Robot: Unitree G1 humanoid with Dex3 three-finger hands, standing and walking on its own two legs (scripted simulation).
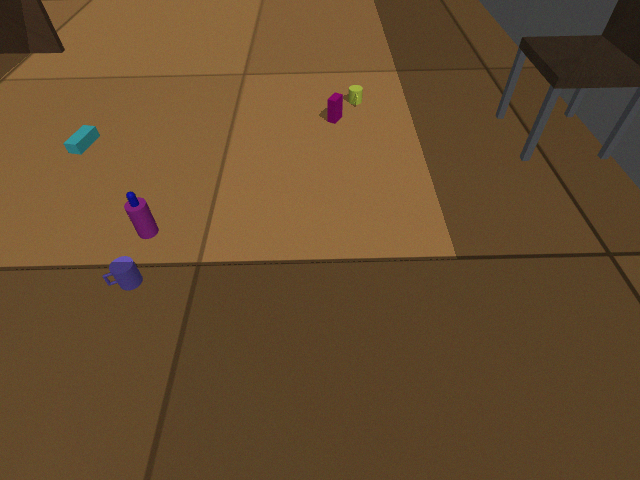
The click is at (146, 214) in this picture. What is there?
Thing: necked bottle
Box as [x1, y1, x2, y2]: [124, 192, 158, 238]
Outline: 128,192 126,194 128,200 125,203 124,207 139,236 142,238 149,238 155,235 158,231 158,228 145,200 143,198 136,197 133,192
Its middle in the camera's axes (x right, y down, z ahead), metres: -0.75 -0.11 +1.65
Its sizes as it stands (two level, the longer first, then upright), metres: 0.086 0.086 0.228
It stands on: the floor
